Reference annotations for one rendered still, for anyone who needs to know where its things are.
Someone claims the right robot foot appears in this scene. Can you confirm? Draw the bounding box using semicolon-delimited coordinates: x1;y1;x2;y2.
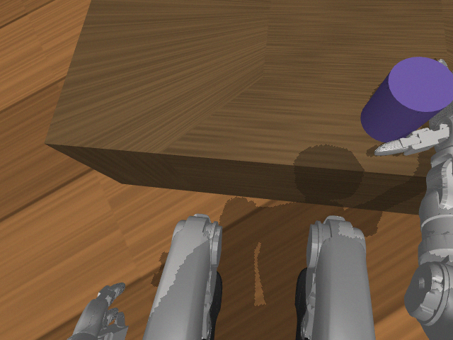
295;268;309;340

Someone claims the left robot hand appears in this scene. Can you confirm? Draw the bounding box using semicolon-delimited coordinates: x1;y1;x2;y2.
72;283;128;340

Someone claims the left robot foot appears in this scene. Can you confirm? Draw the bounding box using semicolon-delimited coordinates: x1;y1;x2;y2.
202;272;222;340

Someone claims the can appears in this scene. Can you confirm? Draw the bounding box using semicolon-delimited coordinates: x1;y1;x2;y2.
360;57;453;143

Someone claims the right robot arm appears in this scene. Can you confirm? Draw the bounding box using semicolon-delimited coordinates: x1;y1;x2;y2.
404;145;453;340

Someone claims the right robot hand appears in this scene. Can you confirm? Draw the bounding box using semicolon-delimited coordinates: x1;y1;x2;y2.
374;59;453;156

